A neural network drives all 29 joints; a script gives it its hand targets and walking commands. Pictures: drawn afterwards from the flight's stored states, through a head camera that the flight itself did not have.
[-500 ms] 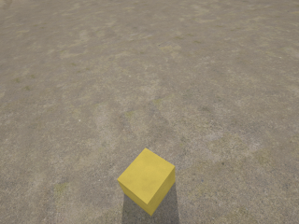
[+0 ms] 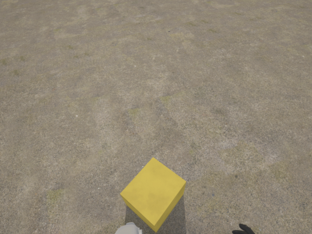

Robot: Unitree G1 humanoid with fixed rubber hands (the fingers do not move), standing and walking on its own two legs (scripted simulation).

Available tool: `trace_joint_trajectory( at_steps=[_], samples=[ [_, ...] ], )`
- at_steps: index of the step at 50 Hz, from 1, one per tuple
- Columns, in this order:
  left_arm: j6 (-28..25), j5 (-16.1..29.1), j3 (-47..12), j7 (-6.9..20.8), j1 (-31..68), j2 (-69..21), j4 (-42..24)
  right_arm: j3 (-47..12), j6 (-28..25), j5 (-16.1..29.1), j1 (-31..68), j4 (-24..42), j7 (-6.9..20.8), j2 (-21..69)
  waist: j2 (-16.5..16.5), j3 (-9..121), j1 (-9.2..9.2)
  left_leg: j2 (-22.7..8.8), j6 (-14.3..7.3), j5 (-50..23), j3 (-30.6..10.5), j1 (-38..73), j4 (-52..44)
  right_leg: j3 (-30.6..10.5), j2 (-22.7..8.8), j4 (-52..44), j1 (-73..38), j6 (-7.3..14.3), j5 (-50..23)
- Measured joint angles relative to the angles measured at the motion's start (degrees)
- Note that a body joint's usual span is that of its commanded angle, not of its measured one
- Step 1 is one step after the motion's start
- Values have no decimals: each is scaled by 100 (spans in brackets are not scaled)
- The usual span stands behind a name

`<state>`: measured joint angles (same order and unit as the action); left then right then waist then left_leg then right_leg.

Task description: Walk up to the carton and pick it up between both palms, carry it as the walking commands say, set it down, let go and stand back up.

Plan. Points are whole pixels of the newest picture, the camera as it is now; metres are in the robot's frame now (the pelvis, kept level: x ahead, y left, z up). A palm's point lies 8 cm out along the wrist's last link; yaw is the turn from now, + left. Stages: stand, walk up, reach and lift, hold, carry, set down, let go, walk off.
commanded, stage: walk up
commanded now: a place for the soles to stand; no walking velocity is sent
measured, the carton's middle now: (154, 194) +0.42 +0.07 -0.63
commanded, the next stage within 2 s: none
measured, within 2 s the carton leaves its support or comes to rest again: neither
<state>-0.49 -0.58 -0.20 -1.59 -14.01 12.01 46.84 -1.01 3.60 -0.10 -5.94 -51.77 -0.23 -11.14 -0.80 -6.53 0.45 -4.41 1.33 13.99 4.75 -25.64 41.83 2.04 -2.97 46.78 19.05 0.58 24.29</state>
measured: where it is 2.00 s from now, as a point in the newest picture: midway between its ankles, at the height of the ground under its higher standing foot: outside the picture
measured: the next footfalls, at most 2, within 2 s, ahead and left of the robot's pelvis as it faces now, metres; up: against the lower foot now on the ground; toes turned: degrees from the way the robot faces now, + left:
none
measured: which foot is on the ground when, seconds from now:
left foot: down 0.00-1.00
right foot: down 0.00-1.00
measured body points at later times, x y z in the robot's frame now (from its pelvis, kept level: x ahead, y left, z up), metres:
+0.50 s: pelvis +0.00 +0.03 +0.03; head +0.00 +0.03 +0.48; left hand +0.08 +0.27 -0.11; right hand +0.08 -0.21 -0.11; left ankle +0.03 +0.15 -0.70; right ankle +0.00 -0.11 -0.70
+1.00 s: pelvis -0.02 +0.02 +0.03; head -0.02 +0.02 +0.48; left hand -0.02 +0.26 -0.12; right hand -0.02 -0.23 -0.12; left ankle +0.03 +0.15 -0.70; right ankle +0.00 -0.11 -0.70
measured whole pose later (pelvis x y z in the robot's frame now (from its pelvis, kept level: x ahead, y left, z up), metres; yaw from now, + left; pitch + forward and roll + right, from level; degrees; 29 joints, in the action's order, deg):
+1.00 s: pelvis -0.02 +0.02 +0.03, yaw +0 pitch -1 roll +0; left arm 0.0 -0.4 -1.6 -0.3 -18.1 12.4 59.1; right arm -0.6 1.0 0.0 -17.4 -60.0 0.2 -12.8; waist 0.2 -1.2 -0.1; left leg -2.6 0.7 10.0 2.6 -17.9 28.8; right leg 2.9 -2.3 30.0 15.4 -0.8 13.7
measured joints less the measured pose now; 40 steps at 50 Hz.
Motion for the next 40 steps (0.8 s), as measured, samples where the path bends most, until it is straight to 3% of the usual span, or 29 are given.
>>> trace_joint_trajectory(
  at_steps=[3,5,8,11,14,21,30,40],
  samples=[
    [96,-23,-67,32,90,-101,69,78,104,-14,-35,29,-12,-181,197,169,-39,142,-140,1155,-208,-106,786,64,2,-182,-134,-51,36],
    [100,-24,-80,25,140,-87,86,128,60,-33,-70,53,-23,-260,218,228,-46,210,-237,1258,-205,-15,914,37,-27,-392,-178,-100,-61],
    [92,4,-69,55,252,-6,97,196,-134,-13,-174,83,-41,-339,280,278,-128,173,-247,151,-213,424,11,102,-16,-538,-150,-178,-148],
    [135,110,17,77,492,131,142,160,-223,-14,-254,-13,-20,-314,80,199,-48,282,-133,433,-120,530,-178,19,-132,-481,-97,-182,-118],
    [120,91,41,67,530,128,241,88,-205,-17,-303,-108,32,-254,84,204,-9,237,-58,336,-102,664,-441,8,-78,-892,-282,-269,-346],
    [71,76,-106,122,437,84,472,-37,-244,49,-374,-187,84,-149,48,272,25,239,-149,59,-55,924,-930,3,-58,-1394,-526,-272,-682],
    [97,56,-203,127,194,71,846,-27,-246,52,-484,-313,80,-182,115,438,-68,220,-140,-218,-63,1044,-1220,33,-31,-1671,-645,-258,-951],
    [20,63,-208,147,-166,57,1159,2,-263,24,-842,-625,111,-202,117,533,9,189,-99,-334,-118,943,-1354,70,18,-1775,-536,-175,-1095]
  ],
)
